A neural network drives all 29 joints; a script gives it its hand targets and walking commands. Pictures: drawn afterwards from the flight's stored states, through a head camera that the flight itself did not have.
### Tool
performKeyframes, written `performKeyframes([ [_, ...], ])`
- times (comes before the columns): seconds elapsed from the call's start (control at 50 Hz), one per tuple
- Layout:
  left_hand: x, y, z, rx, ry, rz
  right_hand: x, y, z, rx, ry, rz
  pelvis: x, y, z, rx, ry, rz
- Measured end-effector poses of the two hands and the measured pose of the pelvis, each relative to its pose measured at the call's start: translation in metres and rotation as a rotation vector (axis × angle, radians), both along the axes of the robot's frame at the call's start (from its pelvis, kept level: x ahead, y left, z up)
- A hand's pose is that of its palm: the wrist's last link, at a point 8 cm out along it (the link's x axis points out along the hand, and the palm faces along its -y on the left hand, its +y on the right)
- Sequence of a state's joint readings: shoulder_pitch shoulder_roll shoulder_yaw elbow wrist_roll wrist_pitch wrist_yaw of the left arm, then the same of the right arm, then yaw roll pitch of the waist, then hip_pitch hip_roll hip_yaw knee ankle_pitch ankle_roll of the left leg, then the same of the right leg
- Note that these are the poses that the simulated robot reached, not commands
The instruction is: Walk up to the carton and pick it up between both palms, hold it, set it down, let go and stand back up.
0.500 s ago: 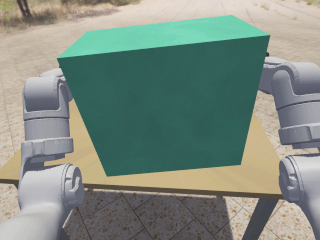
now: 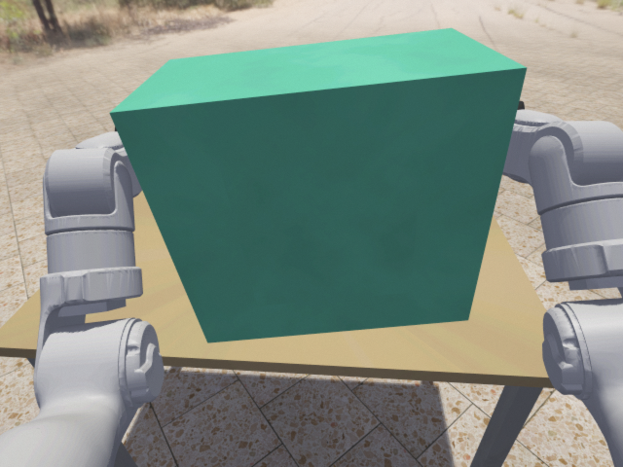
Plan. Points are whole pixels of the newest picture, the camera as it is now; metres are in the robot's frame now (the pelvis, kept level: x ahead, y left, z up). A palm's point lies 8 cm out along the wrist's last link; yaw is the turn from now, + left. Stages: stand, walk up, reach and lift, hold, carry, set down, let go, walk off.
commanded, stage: set down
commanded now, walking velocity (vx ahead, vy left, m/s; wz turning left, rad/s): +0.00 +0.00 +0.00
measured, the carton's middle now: (323, 193) +0.34 +0.00 +0.27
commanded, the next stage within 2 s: none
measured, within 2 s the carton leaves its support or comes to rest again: neither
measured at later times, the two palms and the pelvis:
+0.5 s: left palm (144, 153) +0.40 +0.21 +0.31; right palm (479, 144) +0.39 -0.19 +0.30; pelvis +0.01 +0.00 +0.00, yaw +1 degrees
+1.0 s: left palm (157, 166) +0.41 +0.21 +0.28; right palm (471, 169) +0.40 -0.19 +0.27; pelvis +0.02 +0.01 +0.00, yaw +1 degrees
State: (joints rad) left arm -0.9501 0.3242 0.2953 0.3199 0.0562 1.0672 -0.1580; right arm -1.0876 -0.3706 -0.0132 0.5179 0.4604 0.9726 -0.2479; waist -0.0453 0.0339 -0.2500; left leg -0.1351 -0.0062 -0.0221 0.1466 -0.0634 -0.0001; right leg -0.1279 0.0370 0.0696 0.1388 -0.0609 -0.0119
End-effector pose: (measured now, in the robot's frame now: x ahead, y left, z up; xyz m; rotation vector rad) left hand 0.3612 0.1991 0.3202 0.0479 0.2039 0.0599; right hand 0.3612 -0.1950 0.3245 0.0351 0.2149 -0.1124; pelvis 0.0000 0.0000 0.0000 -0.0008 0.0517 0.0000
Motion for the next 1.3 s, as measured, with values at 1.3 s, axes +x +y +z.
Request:
performKeyframes([
  [1.3,0.065,0.007,-0.065,0.034,-0.017,-0.057,0.047,0.008,-0.085,0.008,-0.054,-0.043,0.024,0.011,0.001,0.002,0.002,0.023],
])
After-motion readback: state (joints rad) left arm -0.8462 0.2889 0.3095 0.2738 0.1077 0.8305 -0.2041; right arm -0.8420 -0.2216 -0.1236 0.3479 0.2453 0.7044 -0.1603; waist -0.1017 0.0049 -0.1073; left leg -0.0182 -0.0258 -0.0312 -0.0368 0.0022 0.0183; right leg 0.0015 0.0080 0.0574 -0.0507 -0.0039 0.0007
